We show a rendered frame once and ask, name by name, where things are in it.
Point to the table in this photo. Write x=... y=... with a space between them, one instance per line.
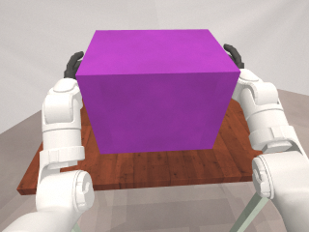
x=229 y=161

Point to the robot left hand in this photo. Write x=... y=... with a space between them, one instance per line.
x=73 y=65

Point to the robot right forearm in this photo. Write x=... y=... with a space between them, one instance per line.
x=269 y=129

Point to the robot right hand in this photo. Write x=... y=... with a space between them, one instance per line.
x=234 y=55

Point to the robot left upper arm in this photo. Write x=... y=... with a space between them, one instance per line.
x=62 y=198

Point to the robot left forearm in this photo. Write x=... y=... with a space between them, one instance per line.
x=61 y=127

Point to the robot right upper arm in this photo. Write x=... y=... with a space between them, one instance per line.
x=284 y=179

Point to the carton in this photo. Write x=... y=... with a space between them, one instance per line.
x=156 y=90

